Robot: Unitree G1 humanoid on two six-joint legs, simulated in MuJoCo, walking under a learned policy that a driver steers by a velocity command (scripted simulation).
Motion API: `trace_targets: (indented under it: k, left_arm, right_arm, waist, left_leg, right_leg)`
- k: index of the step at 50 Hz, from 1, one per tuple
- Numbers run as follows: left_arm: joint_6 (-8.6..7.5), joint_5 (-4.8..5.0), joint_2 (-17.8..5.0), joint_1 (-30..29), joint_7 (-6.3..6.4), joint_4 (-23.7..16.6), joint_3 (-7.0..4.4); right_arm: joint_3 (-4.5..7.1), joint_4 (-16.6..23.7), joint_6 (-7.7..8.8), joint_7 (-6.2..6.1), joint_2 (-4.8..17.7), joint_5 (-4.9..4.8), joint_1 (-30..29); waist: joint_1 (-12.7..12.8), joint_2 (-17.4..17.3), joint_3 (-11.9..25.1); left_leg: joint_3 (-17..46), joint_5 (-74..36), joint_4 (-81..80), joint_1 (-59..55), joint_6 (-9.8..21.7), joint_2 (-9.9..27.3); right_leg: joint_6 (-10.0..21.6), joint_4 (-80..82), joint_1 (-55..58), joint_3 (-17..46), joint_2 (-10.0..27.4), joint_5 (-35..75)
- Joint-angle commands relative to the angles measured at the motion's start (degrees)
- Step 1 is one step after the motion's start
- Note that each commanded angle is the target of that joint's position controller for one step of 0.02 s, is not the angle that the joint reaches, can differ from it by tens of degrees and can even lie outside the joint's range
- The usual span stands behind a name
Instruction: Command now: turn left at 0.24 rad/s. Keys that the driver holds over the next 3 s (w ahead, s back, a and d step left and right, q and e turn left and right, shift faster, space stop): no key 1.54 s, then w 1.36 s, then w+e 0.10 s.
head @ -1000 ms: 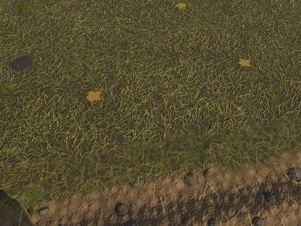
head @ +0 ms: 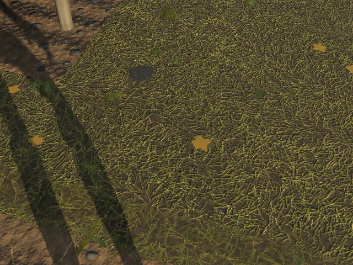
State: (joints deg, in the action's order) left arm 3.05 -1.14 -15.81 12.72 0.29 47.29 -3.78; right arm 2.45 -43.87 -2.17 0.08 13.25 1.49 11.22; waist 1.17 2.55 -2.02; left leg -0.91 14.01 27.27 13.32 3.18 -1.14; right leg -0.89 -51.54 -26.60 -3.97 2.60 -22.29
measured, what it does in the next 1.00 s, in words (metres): steps on the spot: right foot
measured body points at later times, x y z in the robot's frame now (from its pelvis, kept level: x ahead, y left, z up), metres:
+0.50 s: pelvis -0.01 -0.01 +0.00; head +0.00 -0.01 +0.45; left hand +0.05 +0.24 -0.14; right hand +0.06 -0.26 -0.14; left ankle +0.01 +0.08 -0.74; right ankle -0.02 -0.12 -0.74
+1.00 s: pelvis -0.01 -0.02 +0.00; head +0.00 -0.02 +0.45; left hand -0.01 +0.21 -0.15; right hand +0.00 -0.24 -0.16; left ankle +0.01 +0.08 -0.74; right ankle -0.02 -0.12 -0.74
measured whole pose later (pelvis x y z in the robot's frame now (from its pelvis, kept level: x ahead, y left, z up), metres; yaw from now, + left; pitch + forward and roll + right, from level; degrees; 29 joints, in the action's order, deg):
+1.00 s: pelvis -0.01 -0.02 +0.00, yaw +1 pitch -2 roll +0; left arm -0.4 -0.6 -9.2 16.6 2.0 64.1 0.6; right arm -0.5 -65.4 0.2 -2.0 9.6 0.4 15.2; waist -0.2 0.0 -1.5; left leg 0.2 9.8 20.6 9.3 1.9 -2.3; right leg 1.5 -21.2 -7.0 -0.9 -1.1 -12.7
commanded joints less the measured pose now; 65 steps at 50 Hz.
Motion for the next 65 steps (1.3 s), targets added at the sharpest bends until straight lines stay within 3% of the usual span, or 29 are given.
trace_targets:
  k: [1,3,5,10,12,13,14,15,16,18,23,37,49,65]
  left_arm:
    - [-0.39,-0.45,-4.7,3.3,-0.26,-1.1,-1.26]
    - [-0.06,0.04,-2.9,2.4,-0.27,-1.2,-0.66]
    - [0.27,0.12,-2.0,1.1,-0.01,-1.4,-0.09]
    - [-0.16,0.88,-1.9,2.0,1.33,-0.4,0.45]
    - [-1.17,0.60,-0.9,5.2,1.73,1.3,1.01]
    - [-2.01,-0.14,-2.5,5.9,1.93,1.8,0.95]
    - [-2.61,-0.19,-6.2,3.5,1.84,1.5,0.42]
    - [-2.82,0.65,-4.5,0.2,1.15,1.7,0.71]
    - [-3.14,0.53,-2.2,0.0,0.63,1.7,1.32]
    - [-3.38,0.44,-2.2,1.6,0.92,3.5,1.43]
    - [-3.54,0.55,-1.7,2.3,1.35,6.4,1.64]
    - [-3.66,0.53,0.1,3.9,1.58,12.8,2.85]
    - [-3.79,0.58,1.9,6.8,1.87,16.1,3.77]
    - [-3.89,0.56,3.5,9.4,2.18,18.0,4.16]
  right_arm:
    - [0.85,3.9,1.71,-0.84,5.9,-0.70,-3.3]
    - [0.52,2.8,2.23,-0.95,5.8,-0.81,-1.4]
    - [0.38,1.8,2.32,-1.17,6.1,-0.58,0.0]
    - [0.23,-0.5,2.13,-1.38,7.0,-0.22,0.5]
    - [-0.03,-1.1,2.21,-1.63,6.5,-0.92,-1.2]
    - [-0.59,-1.2,2.58,-1.57,4.9,-1.05,-0.6]
    - [-0.53,-1.6,2.74,-1.18,4.0,-1.18,2.4]
    - [-0.75,-3.4,2.44,-1.15,3.6,-0.84,2.1]
    - [-0.34,-4.5,2.27,-1.26,5.4,-0.74,1.1]
    - [0.01,-5.8,2.33,-1.19,5.9,-0.91,0.6]
    - [-0.40,-10.0,2.66,-1.41,4.3,-0.93,1.9]
    - [-1.45,-17.9,2.59,-1.98,3.3,-0.99,5.1]
    - [-2.25,-21.1,2.69,-2.25,1.3,-1.05,6.9]
    - [-2.63,-22.8,2.79,-2.52,-0.5,-1.08,8.7]
  waist:
    - [1.0,-8.9,4.4]
    - [0.2,-7.6,4.6]
    - [-1.1,-8.9,3.7]
    - [-1.8,-9.3,3.1]
    - [0.8,-6.7,3.8]
    - [0.2,-4.3,5.2]
    - [-3.6,1.0,4.1]
    - [-3.5,3.9,2.5]
    - [-2.0,1.7,0.8]
    - [-1.3,2.4,0.2]
    - [-1.1,-1.3,-0.4]
    - [-1.4,-2.4,-1.5]
    - [-1.4,-2.2,-2.0]
    - [-1.2,-2.4,-2.4]
  left_leg:
    - [9.6,-25.9,-11.0,-5.1,8.1,11.9]
    - [9.7,-26.6,-10.5,-7.9,8.4,12.6]
    - [10.5,-23.9,-10.3,-8.8,8.6,12.9]
    - [13.4,-23.2,-8.2,-6.9,9.0,13.1]
    - [12.9,-21.1,-6.5,-3.4,5.8,11.6]
    - [12.5,-16.6,-5.9,-0.3,3.2,9.9]
    - [9.0,-10.0,-6.5,0.9,1.6,5.2]
    - [7.0,-6.0,-9.0,-3.8,0.7,3.0]
    - [7.7,-6.8,-8.7,-5.4,0.7,3.6]
    - [8.1,-9.5,-8.2,-6.7,1.1,4.5]
    - [8.3,-7.9,-10.1,-4.6,0.3,4.7]
    - [8.1,-6.3,-10.9,-4.3,-0.1,5.2]
    - [7.6,-7.0,-10.1,-4.0,-0.1,5.4]
    - [7.1,-8.2,-9.3,-3.7,-0.2,5.5]
  right_leg:
    - [0.1,-5.8,-0.6,2.9,-0.7,2.0]
    - [-0.5,-1.5,0.2,3.6,-0.4,1.7]
    - [-0.5,4.9,2.2,3.7,-0.5,0.7]
    - [0.9,19.3,10.8,2.8,-2.3,-0.4]
    - [1.6,32.7,19.9,3.7,-1.3,13.6]
    - [2.2,34.5,25.2,8.3,2.9,18.9]
    - [3.7,32.4,24.2,12.4,7.0,25.4]
    - [4.8,32.6,17.7,12.5,7.3,21.6]
    - [3.9,33.9,15.6,11.2,5.7,17.5]
    - [2.9,34.7,15.5,9.6,3.9,15.2]
    - [3.4,35.0,17.6,9.5,3.7,13.1]
    - [3.8,35.5,16.5,9.3,3.0,11.3]
    - [3.8,35.0,15.7,9.1,2.6,12.1]
    - [3.9,34.1,15.8,9.1,2.4,13.5]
